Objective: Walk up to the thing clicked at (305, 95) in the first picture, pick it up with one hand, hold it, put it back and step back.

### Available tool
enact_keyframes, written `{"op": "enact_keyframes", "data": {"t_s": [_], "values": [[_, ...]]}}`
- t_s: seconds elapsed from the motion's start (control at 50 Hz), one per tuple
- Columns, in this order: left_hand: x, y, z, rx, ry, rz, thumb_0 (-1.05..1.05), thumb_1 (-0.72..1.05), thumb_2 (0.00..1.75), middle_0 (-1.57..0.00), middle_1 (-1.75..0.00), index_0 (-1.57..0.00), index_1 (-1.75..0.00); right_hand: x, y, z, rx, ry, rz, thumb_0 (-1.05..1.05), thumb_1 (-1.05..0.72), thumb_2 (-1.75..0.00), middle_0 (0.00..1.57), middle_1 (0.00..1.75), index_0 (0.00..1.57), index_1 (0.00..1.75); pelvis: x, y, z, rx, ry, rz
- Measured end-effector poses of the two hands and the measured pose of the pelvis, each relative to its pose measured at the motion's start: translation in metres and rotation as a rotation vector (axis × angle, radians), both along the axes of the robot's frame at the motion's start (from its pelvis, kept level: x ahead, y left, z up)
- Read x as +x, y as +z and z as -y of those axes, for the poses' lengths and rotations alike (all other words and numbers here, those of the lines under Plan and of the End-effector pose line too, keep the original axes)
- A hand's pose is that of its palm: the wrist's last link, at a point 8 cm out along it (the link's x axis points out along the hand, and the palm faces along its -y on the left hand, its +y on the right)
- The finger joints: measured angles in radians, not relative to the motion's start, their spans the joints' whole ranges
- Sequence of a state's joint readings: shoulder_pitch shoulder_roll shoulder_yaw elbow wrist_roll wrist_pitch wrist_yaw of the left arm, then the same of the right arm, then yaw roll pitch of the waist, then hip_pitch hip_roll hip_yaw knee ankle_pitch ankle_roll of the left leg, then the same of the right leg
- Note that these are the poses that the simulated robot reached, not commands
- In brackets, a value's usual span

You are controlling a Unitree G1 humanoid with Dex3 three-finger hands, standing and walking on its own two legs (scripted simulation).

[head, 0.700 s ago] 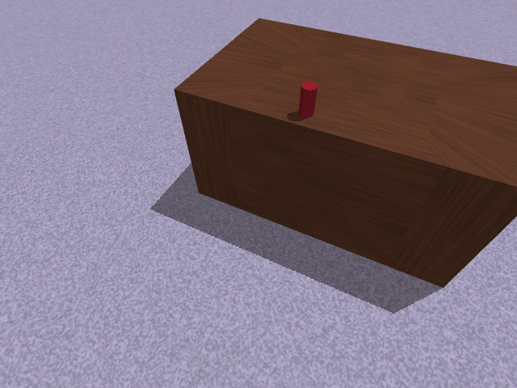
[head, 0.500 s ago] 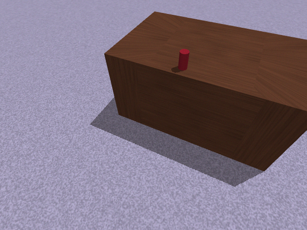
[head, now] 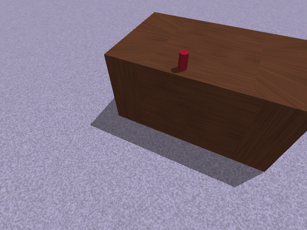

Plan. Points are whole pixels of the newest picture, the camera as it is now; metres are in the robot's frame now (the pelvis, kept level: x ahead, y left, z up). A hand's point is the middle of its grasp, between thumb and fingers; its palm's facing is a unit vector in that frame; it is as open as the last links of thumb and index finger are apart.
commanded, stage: stand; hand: left
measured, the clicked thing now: (183, 60) +0.98 -0.15 -0.13
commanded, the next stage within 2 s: walk up in 0.42 s
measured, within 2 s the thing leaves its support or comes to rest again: neither
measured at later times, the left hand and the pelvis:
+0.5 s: hand out of the picture +0.08 +0.25 -0.16, palm faces -0.07 -0.94 -0.34, open 7.3 cm; pelvis +0.01 +0.00 +0.00, yaw -4 degrees
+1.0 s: hand (104, 211) +0.21 +0.18 -0.16, palm faces -0.24 -0.90 -0.35, open 7.4 cm; pelvis +0.14 -0.08 -0.02, yaw -15 degrees
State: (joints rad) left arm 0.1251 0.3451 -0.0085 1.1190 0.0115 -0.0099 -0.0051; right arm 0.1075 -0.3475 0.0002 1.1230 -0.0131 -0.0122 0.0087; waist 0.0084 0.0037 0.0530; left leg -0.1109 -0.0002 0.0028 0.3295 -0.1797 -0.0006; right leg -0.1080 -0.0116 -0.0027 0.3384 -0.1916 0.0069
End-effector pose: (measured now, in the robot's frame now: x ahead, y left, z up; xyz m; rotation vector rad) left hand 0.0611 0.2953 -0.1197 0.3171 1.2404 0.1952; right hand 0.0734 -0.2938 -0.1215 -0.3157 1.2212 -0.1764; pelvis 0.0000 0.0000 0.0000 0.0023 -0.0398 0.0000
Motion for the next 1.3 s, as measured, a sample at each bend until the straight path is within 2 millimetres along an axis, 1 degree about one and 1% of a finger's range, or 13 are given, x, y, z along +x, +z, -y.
{"op": "enact_keyframes", "data": {"t_s": [0.46, 0.56, 0.64, 0.7, 0.74, 0.78, 0.84, 0.92, 1.02, 1.08, 1.12, 1.18, 1.3], "values": [[0.009, 0.001, -0.001, -0.004, -0.02, 0.016, 0.0, 0.9, 0.9, -0.21, -0.3, -0.21, -0.3, 0.0, 0.001, 0.004, 0.002, -0.015, 0.027, 0.01, -0.9, -0.9, 0.2, 0.3, 0.2, 0.3, 0.003, -0.002, 0.001, 0.005, -0.025, -0.001], [0.026, 0.005, -0.003, 0.013, -0.096, -0.029, 0.0, 0.9, 0.9, -0.21, -0.3, -0.21, -0.3, -0.011, 0.007, 0.031, -0.025, -0.095, 0.125, 0.01, -0.9, -0.9, 0.2, 0.3, 0.21, 0.3, 0.011, -0.006, 0.011, 0.018, -0.098, -0.002], [0.054, 0.014, 0.006, 0.026, -0.146, -0.013, 0.0, 0.91, 0.9, -0.2, -0.3, -0.21, -0.3, -0.028, 0.007, 0.066, -0.057, -0.138, 0.089, 0.01, -0.9, -0.9, 0.2, 0.3, 0.21, 0.3, 0.026, -0.008, 0.028, 0.019, -0.145, 0.009], [0.077, 0.016, 0.018, 0.058, -0.18, 0.007, 0.0, 0.91, 0.9, -0.2, -0.3, -0.21, -0.3, -0.03, -0.004, 0.096, -0.073, -0.172, 0.065, 0.01, -0.9, -0.9, 0.2, 0.3, 0.21, 0.3, 0.042, -0.018, 0.048, 0.02, -0.176, 0.018], [0.091, 0.01, 0.025, 0.091, -0.188, 0.038, 0.0, 0.9, 0.9, -0.2, -0.3, -0.21, -0.3, -0.026, -0.016, 0.116, -0.087, -0.181, 0.052, 0.01, -0.9, -0.9, 0.2, 0.3, 0.21, 0.3, 0.054, -0.032, 0.063, 0.008, -0.183, 0.021], [0.098, 0.007, 0.035, 0.103, -0.18, 0.062, 0.0, 0.91, 0.9, -0.2, -0.3, -0.21, -0.3, -0.016, -0.022, 0.125, -0.086, -0.188, 0.035, 0.01, -0.9, -0.9, 0.2, 0.3, 0.2, 0.3, 0.063, -0.037, 0.071, -0.009, -0.195, 0.024], [0.105, 0.008, 0.053, 0.078, -0.178, 0.047, 0.0, 0.91, 0.9, -0.2, -0.3, -0.2, -0.3, 0.008, -0.017, 0.128, -0.066, -0.183, 0.055, 0.01, -0.9, -0.9, 0.2, 0.3, 0.2, 0.3, 0.078, -0.03, 0.077, -0.024, -0.216, 0.026], [0.123, 0.007, 0.07, 0.042, -0.2, 0.018, 0.0, 0.9, 0.9, -0.21, -0.3, -0.21, -0.3, 0.039, -0.005, 0.122, -0.036, -0.165, 0.095, 0.01, -0.9, -0.9, 0.2, 0.3, 0.2, 0.3, 0.104, -0.02, 0.082, -0.024, -0.243, 0.017], [0.166, -0.002, 0.076, 0.004, -0.247, 0.011, 0.0, 0.9, 0.9, -0.21, -0.3, -0.21, -0.3, 0.069, 0.007, 0.115, -0.04, -0.171, 0.106, 0.01, -0.9, -0.9, 0.2, 0.3, 0.2, 0.3, 0.145, -0.019, 0.082, -0.024, -0.276, 0.003], [0.208, -0.015, 0.074, -0.002, -0.296, 0.016, 0.0, 0.9, 0.9, -0.21, -0.3, -0.21, -0.3, 0.084, 0.008, 0.113, -0.077, -0.198, 0.13, 0.01, -0.9, -0.9, 0.2, 0.3, 0.2, 0.3, 0.174, -0.028, 0.077, -0.012, -0.296, -0.001], [0.24, -0.021, 0.076, 0.007, -0.331, 0.016, 0.0, 0.9, 0.9, -0.21, -0.3, -0.21, -0.3, 0.088, 0.008, 0.112, -0.099, -0.235, 0.149, 0.01, -0.9, -0.9, 0.2, 0.3, 0.21, 0.3, 0.189, -0.032, 0.075, 0.002, -0.318, 0.0], [0.291, -0.016, 0.088, 0.01, -0.398, 0.041, 0.0, 0.9, 0.9, -0.21, -0.3, -0.21, -0.3, 0.086, 0.014, 0.108, -0.098, -0.306, 0.138, 0.01, -0.9, -0.9, 0.2, 0.3, 0.21, 0.3, 0.21, -0.026, 0.079, 0.007, -0.343, 0.002], [0.387, 0.01, 0.122, 0.009, -0.496, 0.134, 0.0, 0.91, 0.9, -0.2, -0.3, -0.21, -0.3, 0.078, 0.018, 0.108, -0.077, -0.378, 0.048, 0.01, -0.9, -0.9, 0.2, 0.3, 0.21, 0.3, 0.251, -0.014, 0.094, 0.01, -0.38, -0.001]]}}
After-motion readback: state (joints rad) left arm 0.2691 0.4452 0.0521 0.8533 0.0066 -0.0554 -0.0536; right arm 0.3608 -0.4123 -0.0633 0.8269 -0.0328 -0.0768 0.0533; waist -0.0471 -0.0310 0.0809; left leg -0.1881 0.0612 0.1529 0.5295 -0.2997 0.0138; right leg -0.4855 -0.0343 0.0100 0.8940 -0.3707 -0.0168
